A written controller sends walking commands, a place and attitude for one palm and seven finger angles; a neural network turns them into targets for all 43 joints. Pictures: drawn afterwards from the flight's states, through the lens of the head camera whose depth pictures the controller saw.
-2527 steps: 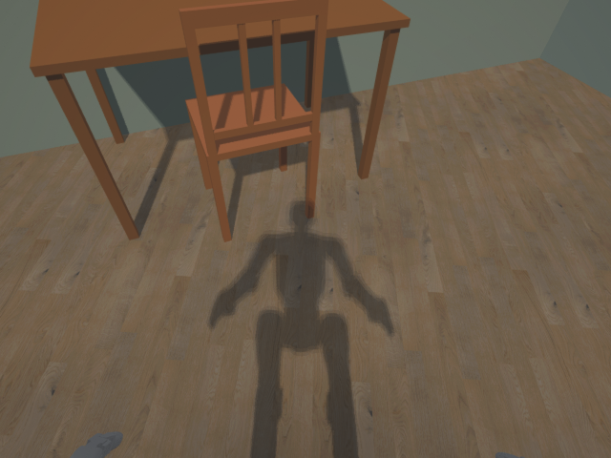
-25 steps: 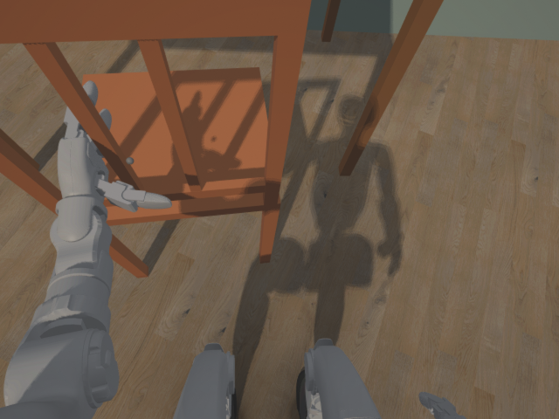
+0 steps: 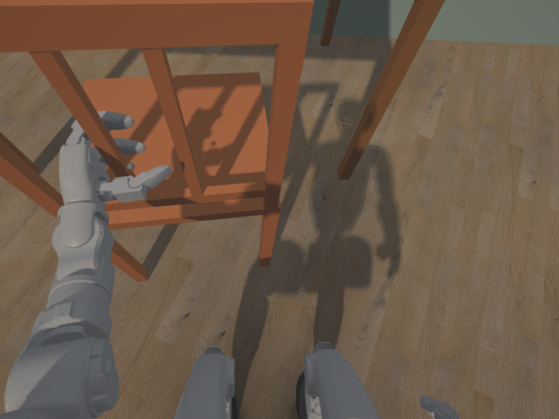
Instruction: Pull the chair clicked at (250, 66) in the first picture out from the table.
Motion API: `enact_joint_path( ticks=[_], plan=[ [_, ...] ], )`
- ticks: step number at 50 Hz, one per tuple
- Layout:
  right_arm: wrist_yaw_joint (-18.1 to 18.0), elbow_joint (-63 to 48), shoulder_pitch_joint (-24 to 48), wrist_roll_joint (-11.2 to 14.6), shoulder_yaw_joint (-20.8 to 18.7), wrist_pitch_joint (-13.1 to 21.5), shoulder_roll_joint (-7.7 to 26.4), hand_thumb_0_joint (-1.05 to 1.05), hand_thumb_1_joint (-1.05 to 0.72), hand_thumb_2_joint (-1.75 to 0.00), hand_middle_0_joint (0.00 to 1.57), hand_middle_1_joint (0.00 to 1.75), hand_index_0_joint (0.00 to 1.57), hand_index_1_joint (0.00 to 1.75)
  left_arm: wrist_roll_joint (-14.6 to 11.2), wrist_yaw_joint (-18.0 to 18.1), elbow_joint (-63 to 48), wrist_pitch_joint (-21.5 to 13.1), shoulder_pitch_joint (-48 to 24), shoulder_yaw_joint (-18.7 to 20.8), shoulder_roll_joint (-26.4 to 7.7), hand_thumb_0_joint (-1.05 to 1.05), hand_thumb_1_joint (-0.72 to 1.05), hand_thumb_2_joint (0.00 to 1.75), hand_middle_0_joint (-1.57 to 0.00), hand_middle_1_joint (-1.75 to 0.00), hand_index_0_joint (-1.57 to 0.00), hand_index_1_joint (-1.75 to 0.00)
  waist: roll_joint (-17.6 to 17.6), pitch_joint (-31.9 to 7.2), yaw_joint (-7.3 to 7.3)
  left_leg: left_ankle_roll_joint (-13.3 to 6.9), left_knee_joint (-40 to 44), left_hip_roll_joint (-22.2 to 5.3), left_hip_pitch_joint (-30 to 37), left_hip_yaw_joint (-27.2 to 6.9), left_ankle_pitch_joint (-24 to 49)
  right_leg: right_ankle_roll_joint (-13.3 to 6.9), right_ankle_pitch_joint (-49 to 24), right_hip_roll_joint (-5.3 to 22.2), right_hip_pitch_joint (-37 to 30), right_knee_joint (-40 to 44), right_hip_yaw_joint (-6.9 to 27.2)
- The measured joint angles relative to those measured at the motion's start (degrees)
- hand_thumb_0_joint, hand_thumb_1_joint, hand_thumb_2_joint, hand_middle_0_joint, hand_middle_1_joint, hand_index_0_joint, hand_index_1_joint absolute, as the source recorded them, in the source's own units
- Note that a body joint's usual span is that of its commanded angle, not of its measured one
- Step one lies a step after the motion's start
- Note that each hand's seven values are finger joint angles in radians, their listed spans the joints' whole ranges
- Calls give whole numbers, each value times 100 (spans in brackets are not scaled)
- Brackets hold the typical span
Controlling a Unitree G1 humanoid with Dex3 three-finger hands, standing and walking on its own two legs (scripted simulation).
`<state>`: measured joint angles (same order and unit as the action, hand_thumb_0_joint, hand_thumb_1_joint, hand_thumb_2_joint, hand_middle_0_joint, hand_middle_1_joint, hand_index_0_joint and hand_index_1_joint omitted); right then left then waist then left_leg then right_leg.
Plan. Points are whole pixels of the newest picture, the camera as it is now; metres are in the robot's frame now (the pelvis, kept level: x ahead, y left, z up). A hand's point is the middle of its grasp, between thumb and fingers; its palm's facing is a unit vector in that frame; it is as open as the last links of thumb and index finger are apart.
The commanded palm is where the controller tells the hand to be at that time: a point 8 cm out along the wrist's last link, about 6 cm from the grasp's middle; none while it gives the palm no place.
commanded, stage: hook a spindle and tug to test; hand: left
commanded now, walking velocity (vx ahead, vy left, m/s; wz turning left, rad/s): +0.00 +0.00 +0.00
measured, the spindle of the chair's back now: (105, 144) +0.48 +0.23 +0.04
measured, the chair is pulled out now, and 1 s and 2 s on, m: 0.20 0.22 0.35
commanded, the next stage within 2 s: step backward, pulling the chair out in 0.84 s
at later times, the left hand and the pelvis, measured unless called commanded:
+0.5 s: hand (129, 168) +0.45 +0.20 +0.02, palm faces +0.13 -0.99 -0.02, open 5.0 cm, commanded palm +0.41 +0.23 +0.02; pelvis +0.01 +0.00 +0.01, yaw -1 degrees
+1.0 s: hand (130, 182) +0.43 +0.20 +0.02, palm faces +0.13 -0.99 -0.09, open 5.3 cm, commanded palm +0.40 +0.24 +0.02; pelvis +0.03 +0.01 +0.02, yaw +0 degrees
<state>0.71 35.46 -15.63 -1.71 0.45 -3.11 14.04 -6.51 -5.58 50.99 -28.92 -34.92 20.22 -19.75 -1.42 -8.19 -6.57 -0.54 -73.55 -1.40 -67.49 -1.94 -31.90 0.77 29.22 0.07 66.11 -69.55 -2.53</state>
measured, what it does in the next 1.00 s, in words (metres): stands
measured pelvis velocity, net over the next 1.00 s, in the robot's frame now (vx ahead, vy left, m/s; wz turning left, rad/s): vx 0.03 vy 0.01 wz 0.00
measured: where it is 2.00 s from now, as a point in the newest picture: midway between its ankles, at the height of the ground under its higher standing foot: outside the picture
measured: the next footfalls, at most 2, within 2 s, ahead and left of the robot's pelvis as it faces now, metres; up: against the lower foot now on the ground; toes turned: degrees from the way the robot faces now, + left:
none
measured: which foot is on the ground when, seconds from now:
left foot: down 0.00-1.00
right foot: down 0.00-1.00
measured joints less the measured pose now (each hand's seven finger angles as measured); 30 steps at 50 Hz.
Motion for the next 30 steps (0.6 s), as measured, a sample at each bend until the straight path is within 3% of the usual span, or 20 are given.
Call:
enact_joint_path(
  ticks=[10, 15, 30],
  plan=[
    [4, 17, 5, 2, 5, 8, -18, 1, -90, -90, 20, 30, 20, 30, -8, -71, -31, -76, 91, 7, -2, 0, 58, 77, -49, -143, -44, -144, 7, -9, 5, -10, 26, -6, 57, 15, -35, 9, 27, -7, -50, 27, 16],
    [13, -17, 14, 15, -13, -3, -33, 1, -90, -90, 20, 30, 20, 30, -75, -129, -189, -41, 208, 10, 26, 1, 76, 85, -50, -144, -45, -145, 10, -14, 19, -12, 42, -9, 82, 26, -46, 13, 34, -11, -71, 44, 27],
    [110, -218, 20, 80, -54, 45, -75, 1, -90, -90, 20, 30, 20, 30, -276, 10, -1095, 241, 984, -143, 204, 1, 79, 81, -41, -145, -40, -145, -5, -61, 29, -51, 281, -51, 355, 137, -90, 57, 25, -52, -303, 296, 134]
  ],
)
